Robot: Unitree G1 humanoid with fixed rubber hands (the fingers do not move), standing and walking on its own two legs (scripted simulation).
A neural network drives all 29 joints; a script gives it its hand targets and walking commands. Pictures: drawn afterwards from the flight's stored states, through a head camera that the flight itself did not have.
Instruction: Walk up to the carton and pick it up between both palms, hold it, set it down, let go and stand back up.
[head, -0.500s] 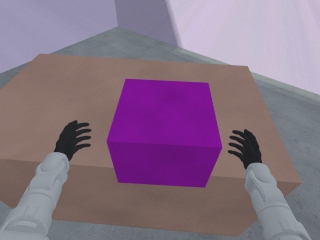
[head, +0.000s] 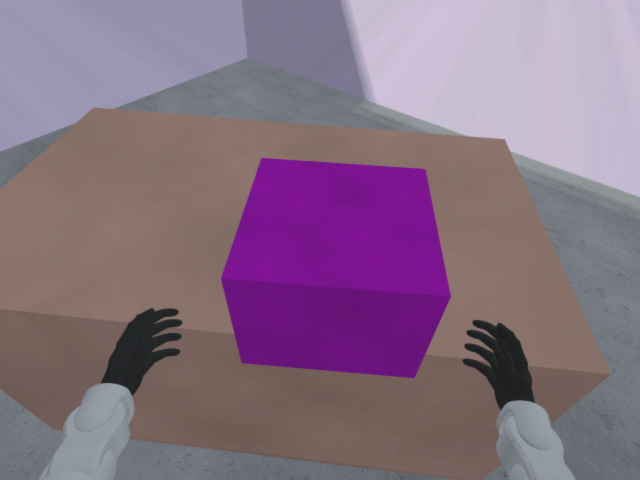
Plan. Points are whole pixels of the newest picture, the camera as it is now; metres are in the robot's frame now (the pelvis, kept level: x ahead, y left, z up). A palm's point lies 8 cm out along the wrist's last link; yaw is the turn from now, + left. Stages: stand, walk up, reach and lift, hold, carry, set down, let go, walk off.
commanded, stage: set down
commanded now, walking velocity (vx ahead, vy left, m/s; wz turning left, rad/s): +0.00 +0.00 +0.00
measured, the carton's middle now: (335, 264) +0.48 -0.02 +0.00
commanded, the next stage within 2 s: let go in 0.24 s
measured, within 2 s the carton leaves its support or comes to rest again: neither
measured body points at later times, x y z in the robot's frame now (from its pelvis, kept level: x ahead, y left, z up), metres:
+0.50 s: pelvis +0.02 -0.01 +0.00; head +0.02 -0.01 +0.45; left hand +0.23 +0.23 -0.05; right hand +0.22 -0.24 -0.07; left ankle -0.02 +0.08 -0.75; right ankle +0.02 -0.13 -0.75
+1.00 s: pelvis +0.03 -0.03 -0.01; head +0.05 -0.01 +0.44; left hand +0.20 +0.21 -0.09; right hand +0.21 -0.26 -0.09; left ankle -0.02 +0.08 -0.75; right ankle +0.02 -0.13 -0.75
